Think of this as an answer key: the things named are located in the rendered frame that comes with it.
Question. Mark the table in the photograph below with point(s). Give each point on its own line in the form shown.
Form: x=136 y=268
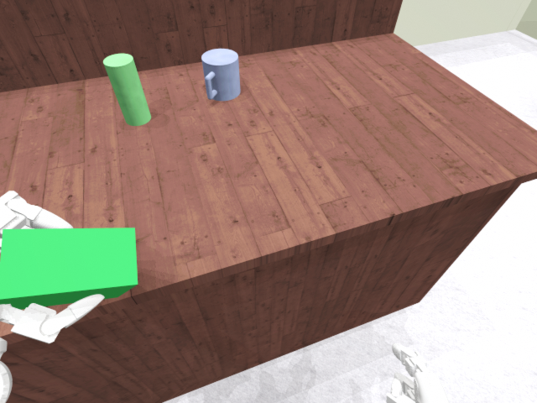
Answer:
x=345 y=179

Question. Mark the right robot hand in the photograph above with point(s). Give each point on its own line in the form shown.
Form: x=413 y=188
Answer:
x=426 y=388

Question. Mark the left robot hand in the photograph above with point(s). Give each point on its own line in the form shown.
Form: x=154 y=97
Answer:
x=36 y=321

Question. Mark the sponge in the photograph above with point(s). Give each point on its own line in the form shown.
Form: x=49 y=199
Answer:
x=56 y=266

